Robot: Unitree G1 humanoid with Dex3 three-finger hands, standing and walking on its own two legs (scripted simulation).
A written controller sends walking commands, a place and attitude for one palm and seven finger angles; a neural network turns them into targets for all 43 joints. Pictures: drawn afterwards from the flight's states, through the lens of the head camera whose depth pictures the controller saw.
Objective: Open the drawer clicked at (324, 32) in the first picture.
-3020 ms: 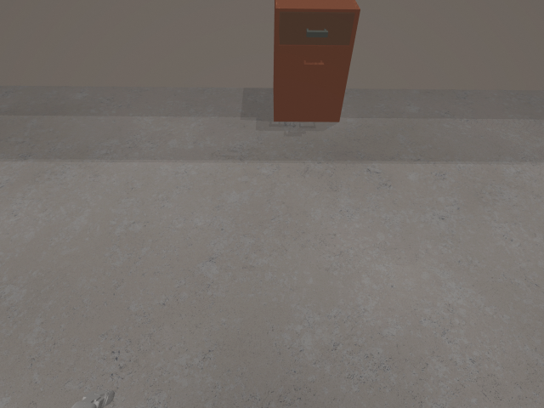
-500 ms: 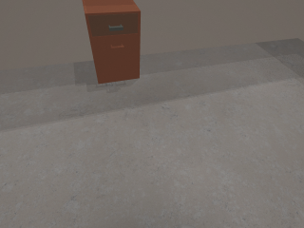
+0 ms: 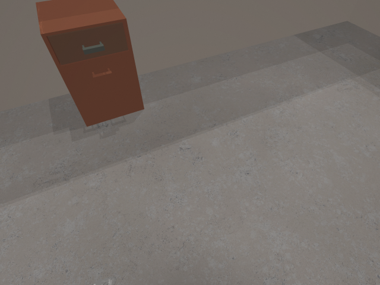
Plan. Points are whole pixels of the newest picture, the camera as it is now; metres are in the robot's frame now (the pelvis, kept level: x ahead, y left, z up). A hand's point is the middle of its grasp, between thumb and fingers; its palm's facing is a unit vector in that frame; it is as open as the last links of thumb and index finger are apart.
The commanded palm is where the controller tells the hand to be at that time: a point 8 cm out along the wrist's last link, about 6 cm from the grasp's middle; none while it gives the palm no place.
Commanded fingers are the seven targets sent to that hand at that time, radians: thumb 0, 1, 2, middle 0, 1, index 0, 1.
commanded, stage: walk to a spot facing it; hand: left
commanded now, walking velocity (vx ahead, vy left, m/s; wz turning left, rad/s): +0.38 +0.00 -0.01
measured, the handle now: (93, 47) +1.28 +0.56 -0.18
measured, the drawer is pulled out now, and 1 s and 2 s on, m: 0.00 0.00 0.00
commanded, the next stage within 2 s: turn to face it in 1.20 s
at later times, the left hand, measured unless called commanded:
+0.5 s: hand (100, 251) +0.23 +0.24 -0.17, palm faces +0.03 -0.99 -0.14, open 7.4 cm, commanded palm none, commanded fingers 0.00 0.90 0.90 -0.20 -0.30 -0.20 -0.30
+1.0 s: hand (142, 155) +0.52 +0.17 -0.15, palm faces -0.02 -0.97 -0.23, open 7.1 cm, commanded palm none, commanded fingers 0.00 0.90 0.90 -0.20 -0.30 -0.20 -0.30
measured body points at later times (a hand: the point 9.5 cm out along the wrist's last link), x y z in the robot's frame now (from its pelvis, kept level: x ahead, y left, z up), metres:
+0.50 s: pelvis +0.22 +0.06 +0.01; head +0.23 +0.08 +0.46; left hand +0.23 +0.29 -0.15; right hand +0.25 -0.17 -0.13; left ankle +0.23 +0.15 -0.73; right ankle +0.20 -0.08 -0.63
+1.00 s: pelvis +0.44 -0.01 +0.01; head +0.45 -0.03 +0.46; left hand +0.52 +0.22 -0.13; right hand +0.43 -0.24 -0.16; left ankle +0.45 +0.13 -0.65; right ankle +0.46 -0.10 -0.73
